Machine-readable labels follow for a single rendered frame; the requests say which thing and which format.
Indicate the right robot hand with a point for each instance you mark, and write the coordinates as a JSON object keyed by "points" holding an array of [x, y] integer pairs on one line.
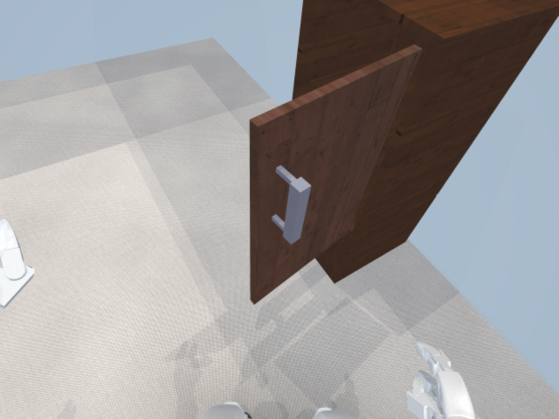
{"points": [[446, 396]]}

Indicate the robot right shin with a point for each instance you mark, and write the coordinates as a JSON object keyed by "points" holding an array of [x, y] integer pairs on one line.
{"points": [[322, 409]]}

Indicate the cupboard door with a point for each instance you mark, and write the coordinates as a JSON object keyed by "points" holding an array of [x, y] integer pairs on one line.
{"points": [[331, 137]]}

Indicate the robot shin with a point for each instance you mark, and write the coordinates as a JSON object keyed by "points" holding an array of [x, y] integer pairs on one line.
{"points": [[232, 403], [322, 409]]}

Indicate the handle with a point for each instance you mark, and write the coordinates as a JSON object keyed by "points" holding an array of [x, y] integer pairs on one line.
{"points": [[298, 195]]}

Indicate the left robot hand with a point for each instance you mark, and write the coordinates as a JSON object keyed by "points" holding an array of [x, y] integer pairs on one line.
{"points": [[14, 275]]}

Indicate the robot left shin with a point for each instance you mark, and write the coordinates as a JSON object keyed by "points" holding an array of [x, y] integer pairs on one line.
{"points": [[232, 403]]}

